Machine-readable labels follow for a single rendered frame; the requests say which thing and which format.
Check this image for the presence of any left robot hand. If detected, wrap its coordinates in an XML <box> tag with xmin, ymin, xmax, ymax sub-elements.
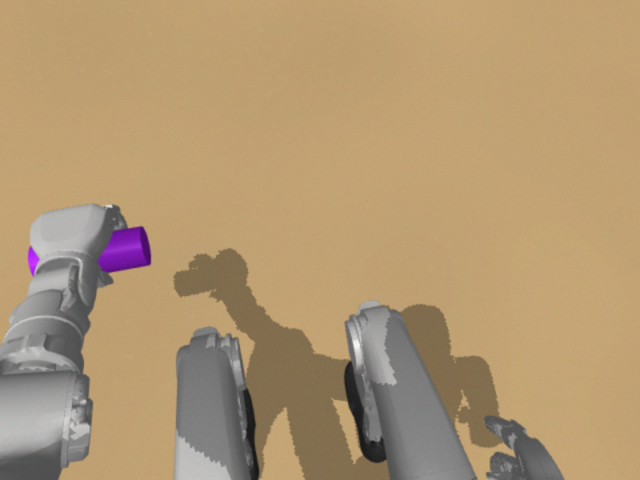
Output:
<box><xmin>30</xmin><ymin>204</ymin><xmax>128</xmax><ymax>288</ymax></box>

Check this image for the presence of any can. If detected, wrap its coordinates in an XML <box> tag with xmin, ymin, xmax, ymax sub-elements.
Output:
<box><xmin>28</xmin><ymin>226</ymin><xmax>151</xmax><ymax>277</ymax></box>

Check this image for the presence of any right robot hand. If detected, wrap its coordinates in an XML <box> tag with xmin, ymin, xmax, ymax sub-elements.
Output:
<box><xmin>484</xmin><ymin>416</ymin><xmax>564</xmax><ymax>480</ymax></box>

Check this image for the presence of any left robot arm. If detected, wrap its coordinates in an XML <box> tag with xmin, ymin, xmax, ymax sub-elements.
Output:
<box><xmin>0</xmin><ymin>251</ymin><xmax>99</xmax><ymax>480</ymax></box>

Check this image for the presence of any right robot foot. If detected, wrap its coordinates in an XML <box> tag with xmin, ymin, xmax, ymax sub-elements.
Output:
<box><xmin>344</xmin><ymin>361</ymin><xmax>387</xmax><ymax>463</ymax></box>

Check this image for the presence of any left robot foot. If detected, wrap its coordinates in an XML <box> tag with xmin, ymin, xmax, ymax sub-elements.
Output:
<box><xmin>243</xmin><ymin>387</ymin><xmax>259</xmax><ymax>480</ymax></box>

